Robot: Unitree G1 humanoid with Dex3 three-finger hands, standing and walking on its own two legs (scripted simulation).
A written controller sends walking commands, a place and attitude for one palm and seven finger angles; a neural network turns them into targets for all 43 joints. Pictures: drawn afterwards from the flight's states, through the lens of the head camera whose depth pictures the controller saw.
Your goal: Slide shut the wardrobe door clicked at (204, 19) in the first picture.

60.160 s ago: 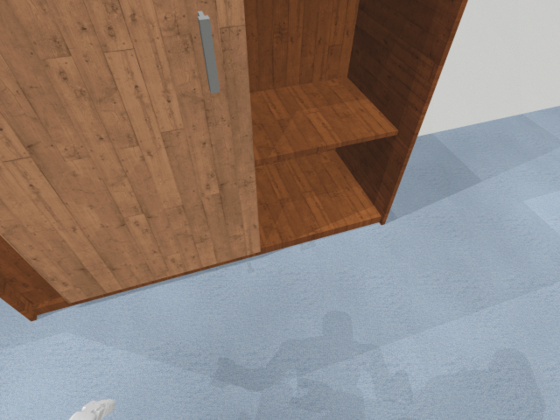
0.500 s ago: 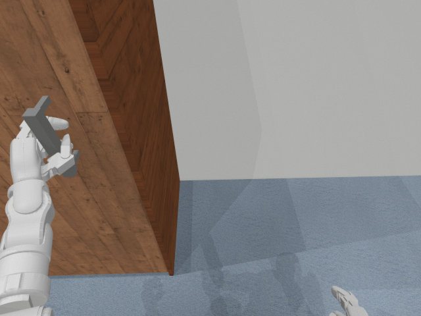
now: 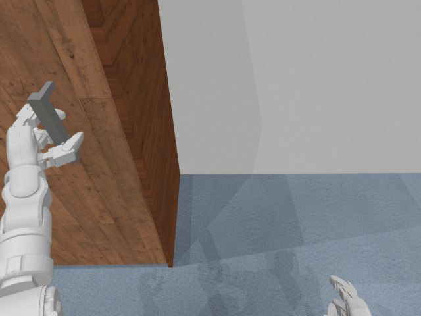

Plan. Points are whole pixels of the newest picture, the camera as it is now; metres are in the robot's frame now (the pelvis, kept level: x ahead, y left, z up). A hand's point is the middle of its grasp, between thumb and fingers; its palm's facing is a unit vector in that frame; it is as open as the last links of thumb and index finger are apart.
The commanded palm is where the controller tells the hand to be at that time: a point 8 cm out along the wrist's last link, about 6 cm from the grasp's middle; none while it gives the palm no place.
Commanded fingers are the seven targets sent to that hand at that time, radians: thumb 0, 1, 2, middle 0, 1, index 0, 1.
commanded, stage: loosen the grip on the handle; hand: left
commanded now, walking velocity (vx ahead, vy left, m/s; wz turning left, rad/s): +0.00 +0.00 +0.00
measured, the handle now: (61, 124) +0.42 +0.32 +0.15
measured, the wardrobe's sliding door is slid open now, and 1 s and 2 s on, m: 0.00 0.00 0.00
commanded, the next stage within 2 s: slip the hand off the handle in 0.38 s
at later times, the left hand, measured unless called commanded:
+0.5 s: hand (68, 139) +0.38 +0.30 +0.14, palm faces +0.44 -0.87 -0.23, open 13.8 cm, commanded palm +0.34 +0.34 +0.14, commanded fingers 0.00 -0.55 0.20 -0.25 -1.15 -0.25 -1.15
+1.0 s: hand (13, 150) +0.35 +0.38 +0.14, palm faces +0.52 -0.82 -0.24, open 14.5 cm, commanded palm +0.32 +0.41 +0.14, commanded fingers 0.00 -0.55 0.20 -0.25 -1.15 -0.25 -1.15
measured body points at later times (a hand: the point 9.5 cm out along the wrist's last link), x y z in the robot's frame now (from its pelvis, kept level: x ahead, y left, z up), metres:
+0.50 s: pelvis +0.02 +0.01 -0.01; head +0.04 +0.01 +0.44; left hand +0.36 +0.34 +0.15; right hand +0.15 -0.24 -0.11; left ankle +0.06 +0.11 -0.73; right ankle +0.00 -0.10 -0.73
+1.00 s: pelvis +0.02 +0.01 -0.01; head +0.05 +0.01 +0.44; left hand +0.32 +0.42 +0.15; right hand +0.16 -0.26 -0.11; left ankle +0.06 +0.11 -0.73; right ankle +0.00 -0.10 -0.73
